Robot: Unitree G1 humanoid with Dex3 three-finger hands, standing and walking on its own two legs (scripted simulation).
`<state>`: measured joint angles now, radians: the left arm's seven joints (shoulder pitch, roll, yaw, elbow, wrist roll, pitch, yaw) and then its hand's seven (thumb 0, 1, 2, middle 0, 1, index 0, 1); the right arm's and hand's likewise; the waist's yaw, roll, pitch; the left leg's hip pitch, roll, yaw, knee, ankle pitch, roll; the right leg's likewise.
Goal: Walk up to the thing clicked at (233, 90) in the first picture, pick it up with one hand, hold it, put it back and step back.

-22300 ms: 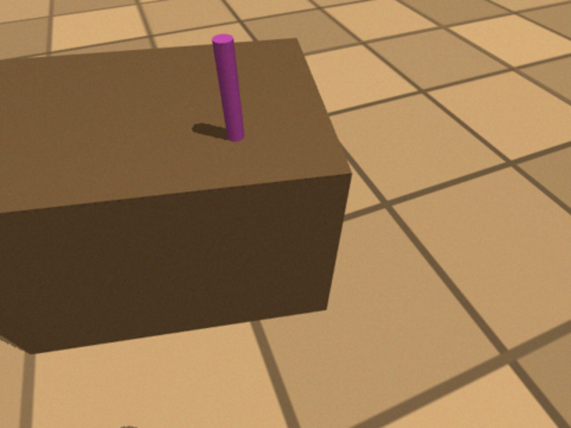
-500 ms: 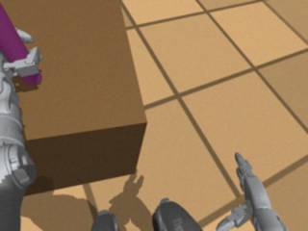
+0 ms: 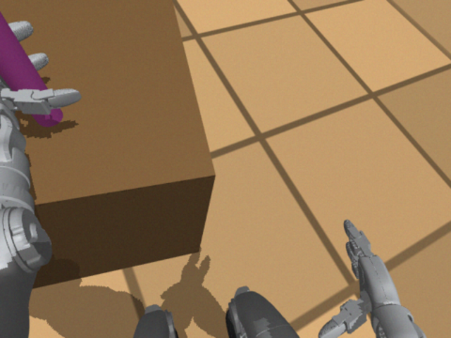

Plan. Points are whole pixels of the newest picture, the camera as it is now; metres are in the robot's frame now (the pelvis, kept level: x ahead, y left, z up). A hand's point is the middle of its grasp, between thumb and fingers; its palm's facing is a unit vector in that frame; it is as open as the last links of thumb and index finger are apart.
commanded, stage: withdraw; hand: left
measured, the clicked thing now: (12, 63) +0.54 +0.22 +0.13
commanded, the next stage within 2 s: rise in 0.44 s
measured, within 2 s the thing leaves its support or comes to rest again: neither
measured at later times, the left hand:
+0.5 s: hand out of the picture +0.55 +0.25 +0.19, palm faces +0.22 -0.97 -0.03, open 17.6 cm
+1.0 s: hand out of the picture +0.43 +0.34 +0.17, palm faces +0.39 -0.86 -0.33, open 17.6 cm
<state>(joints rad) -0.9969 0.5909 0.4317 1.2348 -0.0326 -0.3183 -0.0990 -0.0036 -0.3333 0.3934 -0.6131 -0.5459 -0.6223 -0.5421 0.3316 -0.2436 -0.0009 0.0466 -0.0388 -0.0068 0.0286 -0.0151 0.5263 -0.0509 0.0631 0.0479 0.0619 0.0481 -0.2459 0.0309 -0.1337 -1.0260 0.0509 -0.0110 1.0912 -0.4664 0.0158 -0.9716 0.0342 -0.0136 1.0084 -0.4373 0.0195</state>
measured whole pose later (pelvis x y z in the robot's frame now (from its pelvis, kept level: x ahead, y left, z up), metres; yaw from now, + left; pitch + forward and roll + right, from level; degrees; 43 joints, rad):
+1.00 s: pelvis +0.03 +0.00 +0.05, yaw +2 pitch +11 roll -2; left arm -0.58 0.60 0.33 0.81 0.00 0.00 -0.05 -0.01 -0.58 0.04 -0.06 -0.04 -0.05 -0.05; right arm 0.36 -0.27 -0.06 0.33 0.06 0.04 0.02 -0.01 0.53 -0.06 0.06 0.05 0.06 0.05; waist -0.02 0.04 -0.14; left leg -0.59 0.02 0.00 0.79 -0.40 0.01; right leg -0.54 0.00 -0.01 0.73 -0.38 0.02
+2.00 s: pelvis -0.01 -0.02 +0.05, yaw +3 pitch +0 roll +0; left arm 0.50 0.36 0.36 -0.22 -0.07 -0.22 0.03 -0.01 -0.54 0.04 -0.06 -0.06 -0.06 -0.06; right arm 0.43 -0.24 -0.15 0.31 0.05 -0.09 -0.05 -0.02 0.46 -0.10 0.08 0.08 0.08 0.08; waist 0.05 0.03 -0.03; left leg -0.41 -0.01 0.00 0.74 -0.33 0.00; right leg -0.39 -0.02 -0.01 0.76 -0.37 0.01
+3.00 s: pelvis +0.01 -0.01 +0.04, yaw +3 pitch +3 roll -1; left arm 0.35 0.24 -0.03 0.33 0.04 -0.02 0.08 -0.01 -0.58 0.04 -0.05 -0.05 -0.05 -0.05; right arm 0.25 -0.24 0.01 0.61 -0.04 -0.04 -0.05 0.01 -0.90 -0.90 0.21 0.30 0.21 0.30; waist 0.00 0.01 -0.03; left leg -0.51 0.01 0.00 0.87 -0.42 0.01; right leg -0.48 -0.01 -0.01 0.85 -0.43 0.00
